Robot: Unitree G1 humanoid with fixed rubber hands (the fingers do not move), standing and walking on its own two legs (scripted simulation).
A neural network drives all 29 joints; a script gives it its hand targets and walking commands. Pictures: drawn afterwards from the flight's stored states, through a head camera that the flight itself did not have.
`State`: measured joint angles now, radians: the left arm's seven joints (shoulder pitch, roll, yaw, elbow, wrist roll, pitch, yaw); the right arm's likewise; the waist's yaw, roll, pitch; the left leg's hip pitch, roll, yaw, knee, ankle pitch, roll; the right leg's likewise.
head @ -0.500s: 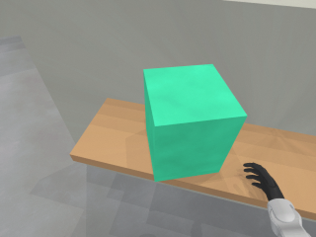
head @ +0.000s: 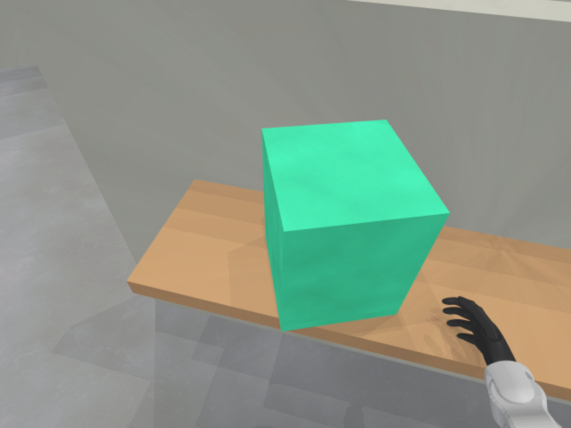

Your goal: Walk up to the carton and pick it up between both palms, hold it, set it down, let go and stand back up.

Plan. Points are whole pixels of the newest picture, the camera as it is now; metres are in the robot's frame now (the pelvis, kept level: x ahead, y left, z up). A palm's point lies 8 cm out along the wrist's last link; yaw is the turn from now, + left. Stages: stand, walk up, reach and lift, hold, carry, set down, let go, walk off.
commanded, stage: stand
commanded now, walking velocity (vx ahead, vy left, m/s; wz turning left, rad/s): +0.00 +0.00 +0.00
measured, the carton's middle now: (333, 226) +0.41 -0.06 +0.06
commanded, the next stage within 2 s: none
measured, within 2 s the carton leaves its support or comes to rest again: neither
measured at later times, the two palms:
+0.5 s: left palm out of the picture +0.07 +0.30 -0.11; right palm (492, 351) +0.22 -0.27 +0.01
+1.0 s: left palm out of the picture +0.07 +0.28 -0.11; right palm (496, 352) +0.22 -0.28 +0.00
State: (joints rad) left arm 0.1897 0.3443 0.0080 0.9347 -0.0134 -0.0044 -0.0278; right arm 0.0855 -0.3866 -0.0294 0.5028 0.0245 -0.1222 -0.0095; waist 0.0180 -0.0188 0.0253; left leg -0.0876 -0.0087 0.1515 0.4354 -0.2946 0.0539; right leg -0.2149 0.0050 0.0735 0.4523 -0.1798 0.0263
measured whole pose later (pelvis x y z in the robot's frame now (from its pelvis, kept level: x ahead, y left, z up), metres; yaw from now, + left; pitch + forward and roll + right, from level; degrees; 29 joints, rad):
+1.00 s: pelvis +0.00 -0.01 +0.00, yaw +0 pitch -4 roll +0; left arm 0.17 0.33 0.01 0.97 -0.01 -0.01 -0.03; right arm 0.07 -0.38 -0.03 0.52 0.03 -0.13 0.00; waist 0.02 -0.02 0.03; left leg -0.07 0.00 0.16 0.41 -0.27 0.04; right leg -0.20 0.01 0.06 0.42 -0.16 0.01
